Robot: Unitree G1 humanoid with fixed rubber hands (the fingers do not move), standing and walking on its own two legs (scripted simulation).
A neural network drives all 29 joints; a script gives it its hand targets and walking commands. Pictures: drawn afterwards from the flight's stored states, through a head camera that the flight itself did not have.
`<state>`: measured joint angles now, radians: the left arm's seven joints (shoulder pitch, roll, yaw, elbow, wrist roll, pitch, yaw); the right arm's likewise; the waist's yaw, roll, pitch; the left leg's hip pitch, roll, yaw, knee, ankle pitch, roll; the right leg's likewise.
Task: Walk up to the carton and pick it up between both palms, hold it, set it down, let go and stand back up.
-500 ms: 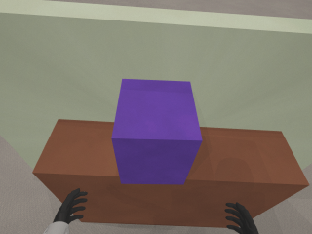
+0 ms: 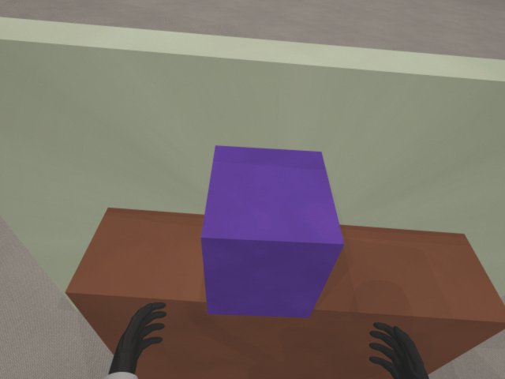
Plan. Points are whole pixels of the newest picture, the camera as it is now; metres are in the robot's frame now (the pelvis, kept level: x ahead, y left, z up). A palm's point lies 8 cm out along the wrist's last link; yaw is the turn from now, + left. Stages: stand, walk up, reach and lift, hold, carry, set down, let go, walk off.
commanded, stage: reach and lift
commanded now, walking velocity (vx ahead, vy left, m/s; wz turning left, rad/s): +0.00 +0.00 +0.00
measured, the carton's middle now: (263, 234) +0.37 +0.01 +0.00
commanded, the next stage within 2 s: none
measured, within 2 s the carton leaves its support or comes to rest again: neither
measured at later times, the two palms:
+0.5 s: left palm (137, 330) +0.18 +0.18 +0.00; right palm (408, 347) +0.18 -0.21 +0.01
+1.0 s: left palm (134, 260) +0.25 +0.20 +0.08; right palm (408, 281) +0.26 -0.21 +0.07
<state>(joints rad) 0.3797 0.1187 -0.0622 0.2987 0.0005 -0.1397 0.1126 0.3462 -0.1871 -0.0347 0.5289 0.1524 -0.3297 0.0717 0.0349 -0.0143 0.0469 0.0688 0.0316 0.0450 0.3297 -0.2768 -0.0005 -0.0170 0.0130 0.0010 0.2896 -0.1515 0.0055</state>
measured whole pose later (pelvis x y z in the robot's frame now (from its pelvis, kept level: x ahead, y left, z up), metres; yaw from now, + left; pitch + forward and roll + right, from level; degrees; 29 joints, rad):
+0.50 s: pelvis -0.02 -0.01 +0.00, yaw +0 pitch -6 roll +0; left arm 0.25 0.14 -0.08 0.20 -0.10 -0.09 0.14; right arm 0.26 -0.15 -0.01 0.30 0.18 -0.20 0.02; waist 0.04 -0.02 0.04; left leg 0.02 0.03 0.04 0.33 -0.25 -0.01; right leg -0.08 0.01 0.00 0.34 -0.15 -0.01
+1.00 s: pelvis -0.01 -0.01 +0.00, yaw +0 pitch -4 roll -1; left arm 0.05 0.14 0.07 -0.15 -0.12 0.40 0.08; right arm 0.04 -0.24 0.00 0.03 0.28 0.12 -0.08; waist 0.02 0.00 0.07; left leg 0.01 0.03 0.04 0.30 -0.23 -0.01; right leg -0.08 0.02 0.01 0.27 -0.12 0.00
